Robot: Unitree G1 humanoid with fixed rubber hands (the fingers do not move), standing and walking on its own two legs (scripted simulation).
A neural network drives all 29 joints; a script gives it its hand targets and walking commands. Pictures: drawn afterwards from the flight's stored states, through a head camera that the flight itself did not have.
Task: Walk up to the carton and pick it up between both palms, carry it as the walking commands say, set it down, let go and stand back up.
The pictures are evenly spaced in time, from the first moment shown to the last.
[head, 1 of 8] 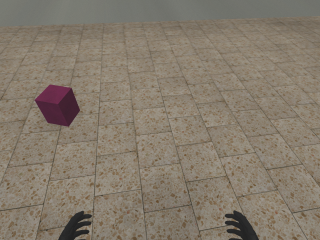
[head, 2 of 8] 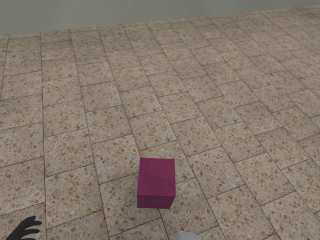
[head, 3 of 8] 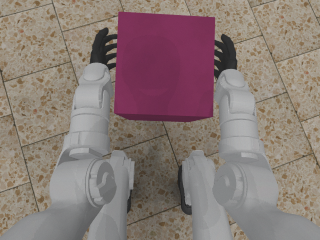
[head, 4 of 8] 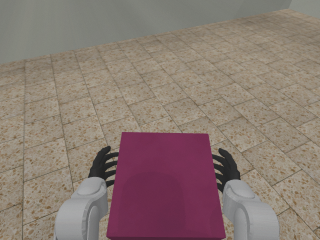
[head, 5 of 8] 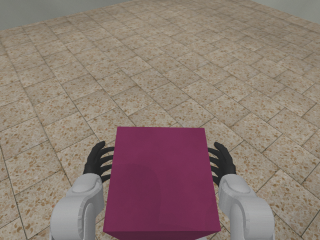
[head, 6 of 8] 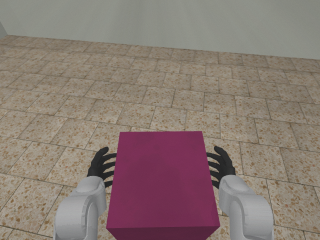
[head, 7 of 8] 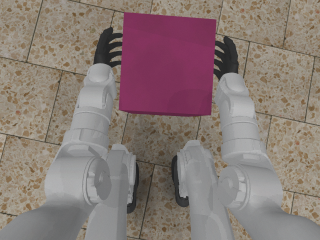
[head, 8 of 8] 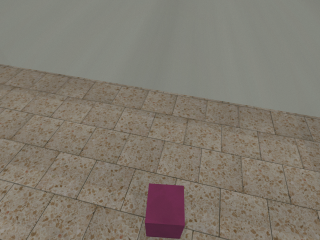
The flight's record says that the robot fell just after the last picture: no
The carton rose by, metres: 0.67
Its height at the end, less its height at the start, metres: +0.00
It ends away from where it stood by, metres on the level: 3.34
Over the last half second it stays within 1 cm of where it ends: yes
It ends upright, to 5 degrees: yes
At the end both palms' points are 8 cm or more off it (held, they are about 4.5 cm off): yes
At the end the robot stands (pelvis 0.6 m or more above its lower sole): yes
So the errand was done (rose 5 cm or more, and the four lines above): yes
